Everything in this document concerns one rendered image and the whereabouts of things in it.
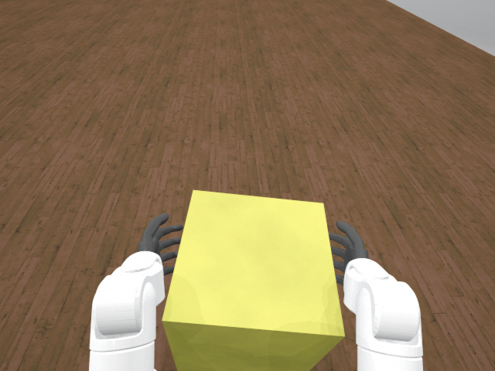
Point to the robot left hand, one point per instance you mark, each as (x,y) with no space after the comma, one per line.
(152,235)

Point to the robot right hand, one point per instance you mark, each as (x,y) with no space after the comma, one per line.
(354,248)

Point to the right robot forearm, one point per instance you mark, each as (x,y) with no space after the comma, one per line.
(388,318)

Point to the left robot forearm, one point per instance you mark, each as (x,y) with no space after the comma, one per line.
(123,318)

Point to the carton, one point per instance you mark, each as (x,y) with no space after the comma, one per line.
(254,286)

